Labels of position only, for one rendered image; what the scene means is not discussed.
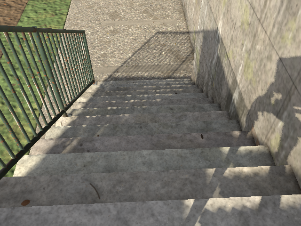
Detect stairs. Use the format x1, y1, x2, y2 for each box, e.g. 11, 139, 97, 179
0, 78, 301, 226

